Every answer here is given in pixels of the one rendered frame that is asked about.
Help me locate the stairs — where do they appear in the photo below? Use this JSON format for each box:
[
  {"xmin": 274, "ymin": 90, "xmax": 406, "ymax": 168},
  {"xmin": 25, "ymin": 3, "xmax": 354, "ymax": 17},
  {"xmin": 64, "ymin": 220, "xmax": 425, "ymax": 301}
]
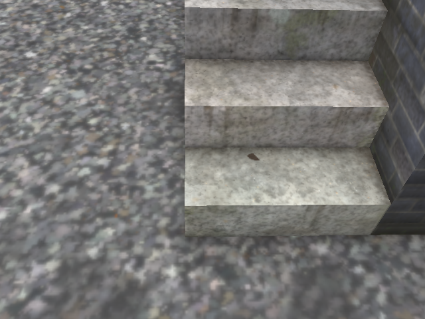
[{"xmin": 185, "ymin": 0, "xmax": 391, "ymax": 237}]

